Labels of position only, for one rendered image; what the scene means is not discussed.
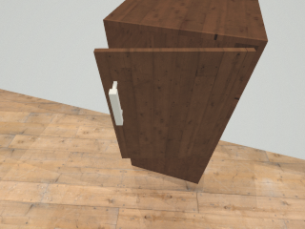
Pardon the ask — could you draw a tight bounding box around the cupboard door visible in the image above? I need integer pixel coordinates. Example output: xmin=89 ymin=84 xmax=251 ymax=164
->
xmin=93 ymin=48 xmax=256 ymax=158

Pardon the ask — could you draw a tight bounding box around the handle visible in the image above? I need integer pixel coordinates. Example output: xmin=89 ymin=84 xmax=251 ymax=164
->
xmin=109 ymin=81 xmax=124 ymax=126

